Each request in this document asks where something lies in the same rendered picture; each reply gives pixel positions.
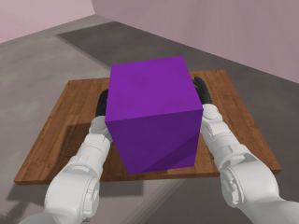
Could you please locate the robot right forearm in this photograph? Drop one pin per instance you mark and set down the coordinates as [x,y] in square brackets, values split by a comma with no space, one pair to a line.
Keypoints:
[221,142]

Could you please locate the robot left forearm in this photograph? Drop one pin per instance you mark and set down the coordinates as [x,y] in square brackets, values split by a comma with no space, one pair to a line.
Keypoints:
[92,153]

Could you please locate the carton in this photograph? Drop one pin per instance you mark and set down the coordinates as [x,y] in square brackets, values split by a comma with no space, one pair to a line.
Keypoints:
[153,114]

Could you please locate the right robot hand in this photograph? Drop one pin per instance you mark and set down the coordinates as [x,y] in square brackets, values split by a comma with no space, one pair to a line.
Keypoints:
[202,90]

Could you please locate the robot left upper arm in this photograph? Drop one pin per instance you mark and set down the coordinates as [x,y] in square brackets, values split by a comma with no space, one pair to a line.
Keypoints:
[71,199]

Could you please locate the robot right upper arm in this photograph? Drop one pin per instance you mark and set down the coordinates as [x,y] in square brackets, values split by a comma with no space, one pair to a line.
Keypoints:
[250,187]

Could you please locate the left robot hand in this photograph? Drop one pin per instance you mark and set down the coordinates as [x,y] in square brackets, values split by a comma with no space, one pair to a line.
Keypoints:
[102,104]

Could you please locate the table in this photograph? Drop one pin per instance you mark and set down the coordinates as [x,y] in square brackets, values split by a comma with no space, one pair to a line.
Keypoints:
[71,118]

